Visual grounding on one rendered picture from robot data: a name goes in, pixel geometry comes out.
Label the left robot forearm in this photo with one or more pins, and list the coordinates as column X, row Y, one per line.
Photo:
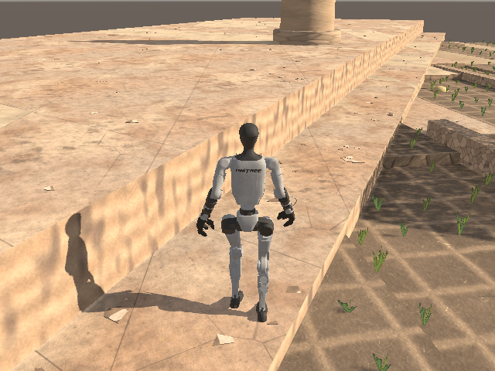
column 208, row 207

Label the right robot forearm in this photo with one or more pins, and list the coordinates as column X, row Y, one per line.
column 286, row 204

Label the robot right upper arm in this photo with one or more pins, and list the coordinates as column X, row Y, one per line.
column 276, row 176

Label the robot right shin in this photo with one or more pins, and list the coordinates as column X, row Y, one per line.
column 263, row 281

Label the right robot hand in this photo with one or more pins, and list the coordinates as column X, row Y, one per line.
column 283, row 215

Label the robot head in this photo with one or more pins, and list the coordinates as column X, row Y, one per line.
column 248, row 135

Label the robot left upper arm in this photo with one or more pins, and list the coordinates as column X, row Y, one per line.
column 219, row 177

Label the left robot hand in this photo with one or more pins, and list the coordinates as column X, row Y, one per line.
column 201, row 224

